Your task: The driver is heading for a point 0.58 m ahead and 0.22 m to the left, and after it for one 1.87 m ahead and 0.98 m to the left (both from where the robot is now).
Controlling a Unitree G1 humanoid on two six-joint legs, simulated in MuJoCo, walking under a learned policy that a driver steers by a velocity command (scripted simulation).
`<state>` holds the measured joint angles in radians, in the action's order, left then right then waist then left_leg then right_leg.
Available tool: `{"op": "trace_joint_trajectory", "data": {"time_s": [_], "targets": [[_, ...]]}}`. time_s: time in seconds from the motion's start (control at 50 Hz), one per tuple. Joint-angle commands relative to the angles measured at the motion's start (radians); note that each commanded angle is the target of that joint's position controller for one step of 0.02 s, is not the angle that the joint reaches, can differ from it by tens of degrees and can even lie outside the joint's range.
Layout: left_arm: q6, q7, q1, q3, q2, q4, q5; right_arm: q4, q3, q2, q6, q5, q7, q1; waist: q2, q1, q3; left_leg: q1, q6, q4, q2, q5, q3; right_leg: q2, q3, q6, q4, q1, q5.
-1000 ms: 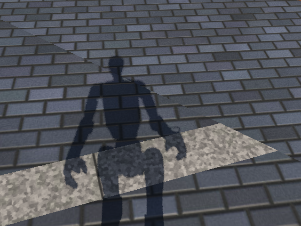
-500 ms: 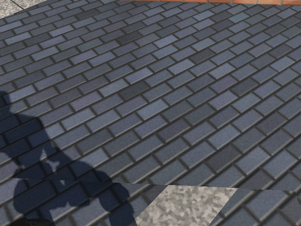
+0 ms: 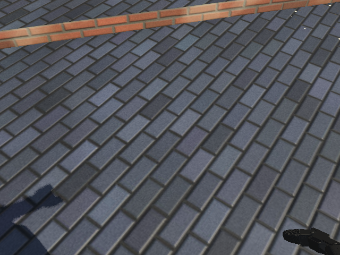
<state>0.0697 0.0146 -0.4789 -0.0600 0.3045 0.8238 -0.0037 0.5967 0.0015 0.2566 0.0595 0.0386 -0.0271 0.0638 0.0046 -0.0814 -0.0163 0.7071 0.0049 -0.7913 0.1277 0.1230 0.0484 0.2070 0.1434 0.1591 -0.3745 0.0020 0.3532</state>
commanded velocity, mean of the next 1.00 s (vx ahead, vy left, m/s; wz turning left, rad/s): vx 0.56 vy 0.00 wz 0.71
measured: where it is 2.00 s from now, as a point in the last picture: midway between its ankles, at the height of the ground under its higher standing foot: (132, 193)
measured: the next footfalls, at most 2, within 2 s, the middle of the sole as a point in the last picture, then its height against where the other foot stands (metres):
left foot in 0.22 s outside the picture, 0.14 m lower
right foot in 0.54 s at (166, 190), level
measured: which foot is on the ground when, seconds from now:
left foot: up 0.00-0.20, down 0.22-0.54, up 0.56-0.90, down 0.92-1.00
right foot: down 0.00-0.20, up 0.22-0.52, down 0.54-0.92, up 0.94-1.00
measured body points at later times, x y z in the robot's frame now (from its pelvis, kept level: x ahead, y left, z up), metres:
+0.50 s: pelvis +0.52 +0.14 -0.15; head +0.56 +0.15 +0.30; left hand +0.74 +0.38 -0.20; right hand +0.47 -0.12 -0.28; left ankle +0.34 +0.16 -0.87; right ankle +0.79 +0.08 -0.83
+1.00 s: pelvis +0.75 +0.25 -0.15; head +0.77 +0.31 +0.30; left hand +0.67 +0.58 -0.26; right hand +1.09 +0.18 -0.21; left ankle +0.75 +0.37 -0.87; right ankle +0.83 +0.09 -0.80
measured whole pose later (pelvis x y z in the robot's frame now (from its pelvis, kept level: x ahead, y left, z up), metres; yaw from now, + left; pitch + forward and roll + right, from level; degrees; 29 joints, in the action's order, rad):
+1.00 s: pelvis +0.75 +0.25 -0.15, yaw +48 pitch +3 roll -2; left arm 0.03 -0.01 -0.07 -0.09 0.32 0.73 0.01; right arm 0.57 -0.09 0.34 -0.02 0.01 -0.02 0.16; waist -0.02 0.01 -0.06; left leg 0.50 -0.07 -0.65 -0.04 -0.20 0.03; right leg -0.04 0.00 -0.05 -1.12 0.46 0.52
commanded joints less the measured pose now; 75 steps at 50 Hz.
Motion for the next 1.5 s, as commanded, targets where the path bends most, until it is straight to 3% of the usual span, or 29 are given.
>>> {"op": "trace_joint_trajectory", "data": {"time_s": [0.02, 0.12, 0.2, 0.22, 0.24, 0.26, 0.28, 0.3, 0.34, 0.4, 0.46, 0.48, 0.52, 0.54, 0.56, 0.58, 0.64, 0.7, 0.88, 0.9, 0.92, 0.94, 0.96, 1.02, 1.2, 1.26, 1.3, 1.36, 1.5], "targets": [[0.047, -0.009, 0.049, -0.025, 0.119, -0.045, 0.002, -0.005, -0.051, 0.137, 0.020, -0.015, -0.005, -0.002, -0.010, 0.013, -0.026, -0.219, -0.082, 0.117, -0.023, 0.264, -0.052, -0.225, 0.077, 0.072, 0.098, 0.148, -0.404], [0.046, -0.057, -0.037, -0.008, 0.124, 0.014, -0.046, -0.003, -0.064, 0.118, 0.014, -0.022, -0.015, -0.059, -0.006, -0.045, -0.124, -0.118, -0.104, 0.420, -0.041, 0.246, -0.062, -0.293, -0.005, 0.024, -0.071, -0.148, -0.494], [0.034, -0.083, 0.008, 0.000, 0.126, 0.020, -0.042, 0.184, -0.100, 0.172, 0.012, 0.000, 0.000, 0.375, -0.006, 0.130, 0.003, -0.458, -0.162, 0.455, -0.133, 0.079, -0.134, -0.309, -0.043, -0.028, -0.691, -0.157, -1.108], [0.027, -0.079, 0.135, -0.003, 0.121, 0.013, -0.049, 0.260, -0.122, 0.191, 0.009, 0.017, 0.007, 0.621, 0.056, 0.302, 0.033, -0.728, -0.233, 0.508, -0.098, 0.136, -0.090, -0.208, -0.132, -0.050, -1.179, 0.089, -0.893], [0.037, -0.068, 0.241, 0.024, 0.002, -0.039, -0.065, 0.323, -0.126, 0.219, -0.009, 0.011, -0.002, 0.740, 0.258, 0.307, 0.050, -1.082, -0.266, 0.168, -0.006, 0.266, -0.022, -0.061, -0.199, -0.065, -1.653, 0.647, 0.280], [0.063, -0.066, 0.203, 0.051, -0.025, -0.135, 0.001, 0.320, -0.116, 0.228, -0.009, 0.018, -0.017, 0.774, 0.367, 0.222, 0.207, -1.427, -0.393, 0.024, 0.122, 0.456, 0.343, -0.087, -0.069, -0.115, -1.750, 1.044, 0.405], [0.077, -0.064, 0.258, 0.062, 0.025, -0.184, 0.010, 0.302, -0.143, 0.286, -0.014, 0.012, -0.003, 0.757, 0.287, 0.283, 0.337, -1.515, -0.530, 0.287, 0.266, -0.106, 0.697, -0.120, -0.037, -0.151, -1.709, 1.254, 0.324], [0.079, -0.047, 0.380, 0.064, 0.075, -0.163, -0.052, 0.261, -0.116, 0.158, -0.020, -0.017, 0.009, 0.599, -0.127, 0.241, 0.149, -1.199, -0.404, 0.470, 0.166, -0.326, 0.613, -0.218, -0.044, -0.112, -1.418, 1.156, 0.112], [0.057, -0.015, 0.352, 0.067, 0.068, -0.158, -0.099, 0.281, -0.110, 0.212, -0.010, -0.018, 0.027, 0.519, -0.128, 0.107, -0.033, -0.743, -0.429, 0.494, 0.172, -0.201, 0.685, -0.239, -0.062, -0.134, -1.322, 1.000, 0.207], [0.039, -0.004, 0.511, 0.103, 0.004, -0.249, -0.049, 0.259, -0.086, 0.179, 0.029, -0.032, 0.030, 0.350, -0.075, 0.031, -0.252, -0.137, -0.277, 0.632, -0.063, 0.222, 0.312, -0.270, -0.149, -0.196, -0.566, 0.585, -0.159], [0.033, -0.008, 0.361, 0.098, -0.026, -0.185, -0.022, 0.292, -0.099, 0.167, 0.044, -0.068, 0.005, 0.415, 0.045, 0.054, -0.052, -0.131, -0.159, 0.463, -0.172, 0.402, 0.197, -0.126, -0.209, -0.158, -0.304, 0.099, -0.600], [0.059, -0.041, 0.398, 0.044, 0.040, -0.250, 0.005, 0.272, -0.099, 0.139, 0.054, -0.108, 0.040, 0.449, 0.040, 0.052, 0.021, -0.121, -0.108, 0.373, -0.195, 0.285, 0.297, -0.091, -0.114, -0.191, -0.217, -0.046, -0.603], [0.048, -0.071, 0.248, 0.009, 0.088, -0.241, 0.005, 0.256, -0.108, 0.170, 0.036, -0.105, 0.063, 0.349, 0.065, -0.099, 0.146, -0.210, -0.016, 0.049, -0.273, 0.272, 0.281, -0.122, -0.089, -0.192, -0.095, -0.210, -0.678], [0.039, -0.074, 0.064, -0.002, 0.116, -0.194, -0.010, 0.217, -0.086, 0.084, 0.023, -0.076, 0.064, 0.323, 0.021, -0.142, 0.287, -0.151, 0.027, -0.281, -0.309, -0.142, 0.219, -0.307, 0.030, -0.122, -0.202, -0.405, -0.886], [0.037, -0.066, 0.000, 0.021, 0.110, -0.194, -0.051, 0.175, -0.060, 0.000, 0.008, -0.056, 0.063, 0.450, -0.265, -0.076, 0.480, -0.089, 0.052, -0.677, -0.378, -0.896, 0.163, -0.647, 0.348, 0.057, -0.290, -0.518, -1.478], [0.037, -0.037, 0.058, 0.017, 0.099, -0.199, -0.044, 0.128, -0.051, 0.032, -0.008, -0.080, 0.054, 0.561, -0.344, -0.003, 0.609, -0.025, 0.066, -0.854, -0.272, -0.835, 0.208, -0.765, 0.577, 0.170, -0.214, -0.519, -1.243], [-0.001, -0.049, 0.322, 0.026, -0.016, -0.232, 0.004, 0.085, -0.090, 0.110, -0.083, -0.074, 0.072, 0.379, -0.082, 0.075, 0.219, 0.076, 0.096, -0.802, -0.108, -0.641, 0.045, -0.573, 0.280, 0.099, -0.046, -0.053, -0.647], [0.000, -0.049, 0.453, 0.000, 0.025, -0.205, 0.003, 0.018, -0.079, 0.041, -0.107, -0.075, 0.059, 0.317, -0.110, 0.153, 0.014, -0.080, 0.071, -0.452, -0.011, -0.615, 0.025, -0.516, 0.027, 0.035, 0.084, 0.348, -0.621], [-0.012, -0.040, 0.469, -0.061, 0.124, -0.143, 0.048, -0.019, -0.128, 0.160, -0.110, -0.051, 0.002, 0.170, -0.057, 0.143, 0.113, -0.401, -0.060, 0.160, -0.107, -0.203, -0.121, -0.489, -0.280, -0.080, -0.097, 0.258, -0.395], [-0.015, -0.034, 0.442, -0.059, 0.107, -0.133, 0.046, -0.012, -0.147, 0.191, -0.108, -0.044, 0.012, 0.206, -0.010, 0.160, 0.116, -0.483, -0.095, 0.204, -0.140, -0.195, -0.119, -0.452, -0.313, -0.112, -0.222, 0.284, -0.372], [-0.023, -0.026, 0.402, -0.054, 0.084, -0.140, 0.021, -0.014, -0.179, 0.291, -0.100, -0.038, 0.028, 0.280, 0.210, 0.182, 0.087, -0.619, -0.175, 0.316, -0.039, 0.176, 0.101, -0.357, -0.367, -0.185, -0.524, 0.458, -0.131], [-0.028, -0.024, 0.377, -0.036, 0.045, -0.203, -0.012, -0.071, -0.184, 0.396, -0.087, -0.010, 0.030, 0.247, 0.422, 0.106, 0.189, -0.794, -0.404, 0.388, 0.188, 0.218, 0.594, -0.185, -0.244, -0.239, -0.858, 0.753, 0.339], [-0.027, -0.021, 0.400, -0.044, 0.100, -0.196, 0.001, -0.098, -0.173, 0.348, -0.064, -0.010, 0.012, 0.238, 0.254, 0.157, 0.307, -0.801, -0.423, 0.444, 0.210, 0.028, 0.639, -0.191, -0.051, -0.214, -0.959, 0.780, 0.298], [-0.025, -0.039, 0.433, -0.049, 0.116, -0.182, -0.006, -0.112, -0.143, 0.253, -0.062, -0.062, 0.031, 0.121, 0.069, 0.095, 0.179, -0.613, -0.270, 0.429, 0.080, -0.098, 0.431, -0.232, -0.020, -0.181, -0.795, 0.737, 0.096], [-0.061, -0.010, 0.345, 0.006, 0.022, -0.109, 0.017, -0.061, -0.067, 0.089, -0.070, -0.006, 0.046, 0.085, 0.102, 0.093, 0.222, -0.407, -0.231, 0.362, 0.063, 0.022, 0.186, -0.267, -0.113, -0.215, -0.388, 0.314, -0.110], [-0.060, -0.005, 0.370, -0.017, 0.091, -0.144, 0.013, -0.034, -0.086, 0.148, -0.063, -0.021, 0.045, 0.092, 0.121, 0.085, 0.112, -0.398, -0.178, 0.333, 0.039, -0.155, 0.166, -0.223, -0.159, -0.162, -0.200, 0.297, -0.222], [-0.059, -0.008, 0.401, -0.045, 0.197, -0.179, 0.001, -0.037, -0.094, 0.136, -0.059, -0.008, 0.059, 0.166, -0.079, 0.162, 0.078, -0.403, -0.073, 0.170, -0.107, -0.384, 0.045, -0.340, 0.052, -0.075, -0.125, 0.335, -0.537], [-0.054, -0.017, 0.264, -0.060, 0.183, -0.167, 0.000, -0.087, -0.097, 0.107, -0.061, -0.023, 0.073, -0.010, -0.258, 0.037, 0.056, -0.144, 0.010, -0.176, -0.248, -0.710, -0.002, -0.508, 0.437, 0.139, 0.041, 0.191, -0.531], [-0.109, -0.058, 0.339, -0.084, 0.153, -0.208, 0.041, -0.065, -0.085, 0.026, -0.047, -0.049, 0.048, -0.019, -0.160, 0.072, 0.166, -0.238, 0.048, 0.049, -0.233, -0.559, 0.037, -0.347, 0.305, 0.009, -0.032, 0.130, -0.519]]}}
Velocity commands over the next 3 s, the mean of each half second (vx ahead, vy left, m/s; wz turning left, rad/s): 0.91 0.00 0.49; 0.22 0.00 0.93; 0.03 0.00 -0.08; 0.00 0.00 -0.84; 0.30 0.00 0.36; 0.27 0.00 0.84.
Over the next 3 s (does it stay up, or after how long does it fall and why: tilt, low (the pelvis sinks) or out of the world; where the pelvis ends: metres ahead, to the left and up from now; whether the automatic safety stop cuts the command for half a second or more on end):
stays up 1.08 0.44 -0.12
